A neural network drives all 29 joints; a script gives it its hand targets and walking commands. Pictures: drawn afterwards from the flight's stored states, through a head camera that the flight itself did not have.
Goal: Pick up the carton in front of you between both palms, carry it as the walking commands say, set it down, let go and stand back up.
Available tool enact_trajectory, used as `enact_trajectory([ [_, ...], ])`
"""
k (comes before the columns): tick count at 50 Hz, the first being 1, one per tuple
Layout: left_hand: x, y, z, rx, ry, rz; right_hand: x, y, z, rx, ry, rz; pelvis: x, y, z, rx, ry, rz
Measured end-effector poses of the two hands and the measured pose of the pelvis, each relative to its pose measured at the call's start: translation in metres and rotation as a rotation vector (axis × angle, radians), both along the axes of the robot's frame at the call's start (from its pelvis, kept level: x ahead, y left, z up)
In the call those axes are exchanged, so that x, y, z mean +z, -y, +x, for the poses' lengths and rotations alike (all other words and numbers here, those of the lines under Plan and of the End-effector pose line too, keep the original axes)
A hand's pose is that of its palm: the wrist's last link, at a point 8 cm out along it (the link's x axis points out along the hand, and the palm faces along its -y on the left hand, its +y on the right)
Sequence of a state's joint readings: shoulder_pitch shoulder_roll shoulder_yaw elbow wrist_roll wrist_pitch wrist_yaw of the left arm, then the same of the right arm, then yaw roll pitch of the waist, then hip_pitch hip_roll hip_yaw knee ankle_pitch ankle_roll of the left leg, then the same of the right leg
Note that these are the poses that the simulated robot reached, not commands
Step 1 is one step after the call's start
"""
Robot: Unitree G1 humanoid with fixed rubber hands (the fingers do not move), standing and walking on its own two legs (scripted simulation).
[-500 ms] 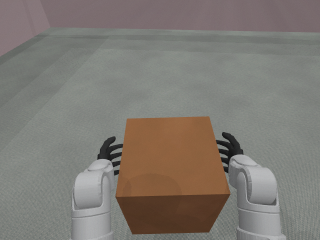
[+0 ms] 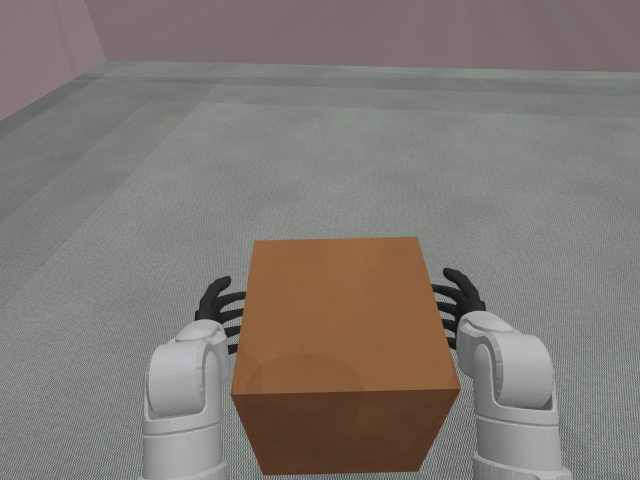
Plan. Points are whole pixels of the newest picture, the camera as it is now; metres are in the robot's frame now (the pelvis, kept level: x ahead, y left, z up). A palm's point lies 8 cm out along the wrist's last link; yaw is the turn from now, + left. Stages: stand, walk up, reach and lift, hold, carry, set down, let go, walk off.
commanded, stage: carry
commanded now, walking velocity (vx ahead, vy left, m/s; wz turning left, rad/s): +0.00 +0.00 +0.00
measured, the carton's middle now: (338, 359) +0.27 +0.00 +0.02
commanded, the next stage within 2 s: hold in 1.84 s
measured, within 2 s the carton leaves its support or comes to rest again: neither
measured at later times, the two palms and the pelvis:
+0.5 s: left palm (203, 379) +0.22 +0.16 +0.07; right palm (470, 370) +0.22 -0.14 +0.07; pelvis -0.04 +0.01 +0.00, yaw +0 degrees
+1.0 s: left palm (212, 375) +0.24 +0.16 +0.04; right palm (455, 367) +0.24 -0.14 +0.04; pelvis -0.05 +0.01 +0.00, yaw +0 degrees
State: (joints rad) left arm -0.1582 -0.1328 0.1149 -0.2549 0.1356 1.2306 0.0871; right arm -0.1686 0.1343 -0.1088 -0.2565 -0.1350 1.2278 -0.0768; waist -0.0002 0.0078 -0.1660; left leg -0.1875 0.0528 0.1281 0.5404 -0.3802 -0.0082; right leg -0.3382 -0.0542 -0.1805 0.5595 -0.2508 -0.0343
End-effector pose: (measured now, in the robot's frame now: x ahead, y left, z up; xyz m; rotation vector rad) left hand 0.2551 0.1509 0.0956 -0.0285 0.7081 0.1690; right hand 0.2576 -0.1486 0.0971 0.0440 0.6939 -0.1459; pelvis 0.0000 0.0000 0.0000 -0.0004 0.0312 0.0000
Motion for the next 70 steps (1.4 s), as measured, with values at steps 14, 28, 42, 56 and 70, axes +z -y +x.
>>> enact_trajectory([
  [14, -0.003, -0.003, -0.027, -0.004, -0.018, 0.005, -0.003, -0.003, -0.028, 0.003, -0.018, -0.006, 0.003, -0.003, -0.026, -0.002, 0.006, 0.004],
  [28, -0.027, -0.005, -0.040, -0.030, -0.024, 0.038, -0.028, -0.006, -0.041, 0.024, -0.023, -0.039, 0.002, -0.006, -0.042, -0.002, 0.008, 0.007],
  [42, -0.054, -0.006, -0.028, -0.063, -0.008, 0.079, -0.055, -0.007, -0.029, 0.055, -0.005, -0.080, 0.002, -0.008, -0.050, -0.002, 0.008, 0.008],
  [56, -0.053, -0.009, -0.014, -0.054, 0.054, 0.071, -0.053, -0.010, -0.015, 0.044, 0.057, -0.072, 0.001, -0.010, -0.048, -0.001, -0.001, 0.005],
  [70, -0.055, -0.015, -0.015, -0.056, 0.033, 0.070, -0.054, -0.015, -0.016, 0.047, 0.036, -0.076, 0.001, -0.016, -0.043, -0.001, 0.003, 0.002],
])
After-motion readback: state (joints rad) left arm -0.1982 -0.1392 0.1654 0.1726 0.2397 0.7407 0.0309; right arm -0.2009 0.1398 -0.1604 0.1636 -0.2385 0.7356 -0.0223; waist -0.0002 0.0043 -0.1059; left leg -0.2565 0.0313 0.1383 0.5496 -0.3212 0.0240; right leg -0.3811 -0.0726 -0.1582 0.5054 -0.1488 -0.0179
